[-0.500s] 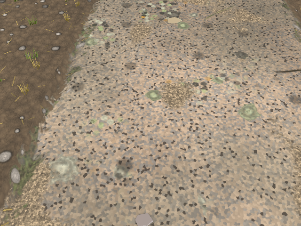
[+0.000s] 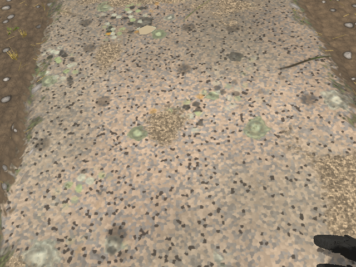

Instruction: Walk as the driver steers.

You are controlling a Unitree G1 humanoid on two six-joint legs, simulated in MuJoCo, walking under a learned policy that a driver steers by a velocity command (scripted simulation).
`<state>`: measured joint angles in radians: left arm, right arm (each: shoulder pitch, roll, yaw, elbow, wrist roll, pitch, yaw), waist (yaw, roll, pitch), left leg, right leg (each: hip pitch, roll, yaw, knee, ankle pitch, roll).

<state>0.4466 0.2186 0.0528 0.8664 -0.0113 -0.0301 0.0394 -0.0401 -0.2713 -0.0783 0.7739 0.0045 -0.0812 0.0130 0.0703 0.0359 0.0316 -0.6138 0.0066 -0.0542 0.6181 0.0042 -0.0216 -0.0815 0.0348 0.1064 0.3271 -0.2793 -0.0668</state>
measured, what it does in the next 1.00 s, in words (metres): walks ahead: left foot, then right foot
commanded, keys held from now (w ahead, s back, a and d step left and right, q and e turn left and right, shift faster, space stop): no key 0.42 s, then w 0.56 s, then w+q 0.02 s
